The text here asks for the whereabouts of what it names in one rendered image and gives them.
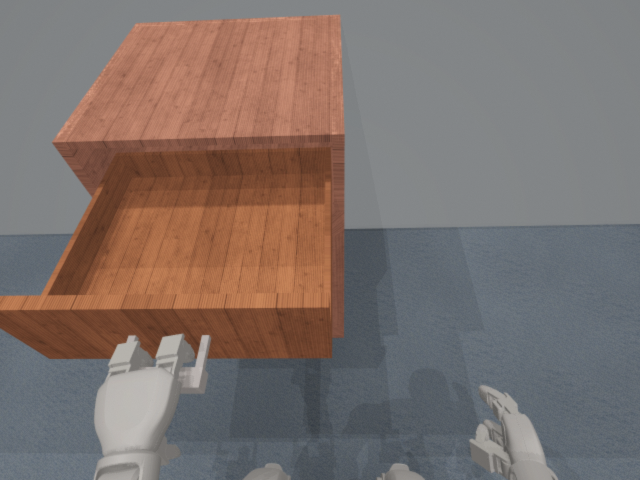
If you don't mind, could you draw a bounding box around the robot right hand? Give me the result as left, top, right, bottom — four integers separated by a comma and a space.
469, 385, 547, 479

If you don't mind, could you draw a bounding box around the cabinet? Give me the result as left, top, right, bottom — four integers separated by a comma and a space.
52, 15, 345, 338

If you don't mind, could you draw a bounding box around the left robot forearm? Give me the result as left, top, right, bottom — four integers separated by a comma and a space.
94, 450, 161, 480

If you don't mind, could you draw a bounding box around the handle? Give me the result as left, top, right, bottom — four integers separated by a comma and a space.
126, 335, 211, 394

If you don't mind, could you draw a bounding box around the robot left hand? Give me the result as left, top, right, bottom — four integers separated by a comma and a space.
94, 334, 195, 466

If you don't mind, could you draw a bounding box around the right robot forearm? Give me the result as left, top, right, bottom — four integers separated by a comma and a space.
508, 460, 558, 480

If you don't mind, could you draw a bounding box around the drawer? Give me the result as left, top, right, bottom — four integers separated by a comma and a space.
0, 147, 332, 359

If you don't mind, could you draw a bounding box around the right robot shin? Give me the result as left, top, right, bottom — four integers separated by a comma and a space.
389, 463, 409, 471

